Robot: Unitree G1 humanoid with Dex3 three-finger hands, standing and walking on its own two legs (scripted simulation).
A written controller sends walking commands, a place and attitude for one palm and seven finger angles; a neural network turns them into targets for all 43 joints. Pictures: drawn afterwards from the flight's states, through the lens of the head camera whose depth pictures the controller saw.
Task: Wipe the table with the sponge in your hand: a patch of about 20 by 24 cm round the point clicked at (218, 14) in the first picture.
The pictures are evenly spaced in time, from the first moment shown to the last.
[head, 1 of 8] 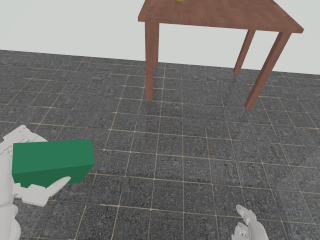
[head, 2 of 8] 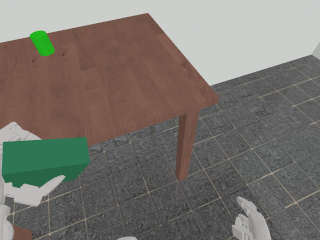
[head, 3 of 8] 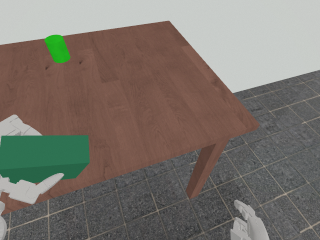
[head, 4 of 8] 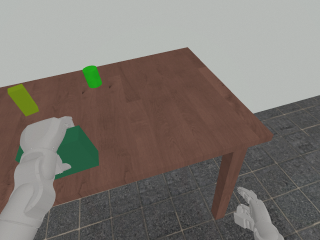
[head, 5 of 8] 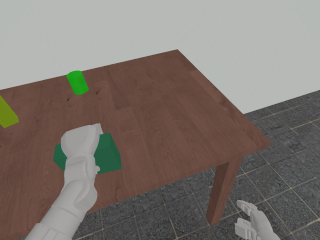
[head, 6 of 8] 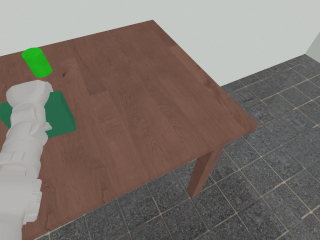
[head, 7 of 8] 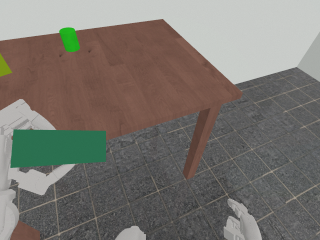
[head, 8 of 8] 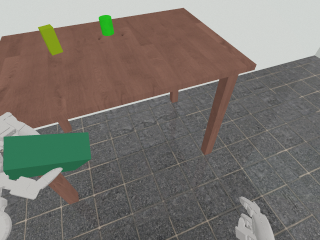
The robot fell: no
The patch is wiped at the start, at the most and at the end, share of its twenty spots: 0.00 1.00 1.00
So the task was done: yes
